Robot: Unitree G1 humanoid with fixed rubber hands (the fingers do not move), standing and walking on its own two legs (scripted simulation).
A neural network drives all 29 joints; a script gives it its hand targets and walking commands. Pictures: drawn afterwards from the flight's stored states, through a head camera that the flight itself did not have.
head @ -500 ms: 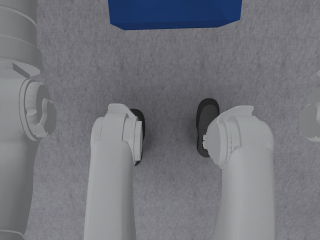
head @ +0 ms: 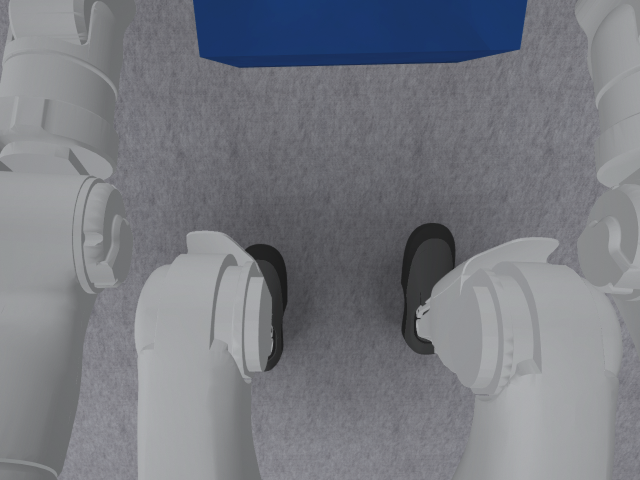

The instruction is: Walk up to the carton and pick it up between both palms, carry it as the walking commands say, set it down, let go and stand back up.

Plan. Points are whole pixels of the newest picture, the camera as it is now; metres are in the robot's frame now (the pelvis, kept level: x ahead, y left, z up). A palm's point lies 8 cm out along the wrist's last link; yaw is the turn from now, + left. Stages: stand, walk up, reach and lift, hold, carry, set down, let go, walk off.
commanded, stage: reach and lift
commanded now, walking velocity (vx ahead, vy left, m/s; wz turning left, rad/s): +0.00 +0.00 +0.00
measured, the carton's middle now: out of the picture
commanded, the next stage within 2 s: none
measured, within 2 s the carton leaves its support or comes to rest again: leaves its support in 1.86 s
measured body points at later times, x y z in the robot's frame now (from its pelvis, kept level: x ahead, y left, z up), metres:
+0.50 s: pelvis +0.00 -0.01 -0.02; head +0.38 +0.01 +0.19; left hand +0.57 +0.21 -0.22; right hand +0.57 -0.21 -0.21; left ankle +0.08 +0.11 -0.32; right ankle +0.11 -0.13 -0.32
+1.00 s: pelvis +0.00 -0.01 -0.01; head +0.39 +0.01 +0.19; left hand +0.57 +0.18 -0.22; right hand +0.57 -0.19 -0.21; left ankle +0.08 +0.11 -0.32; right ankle +0.11 -0.14 -0.32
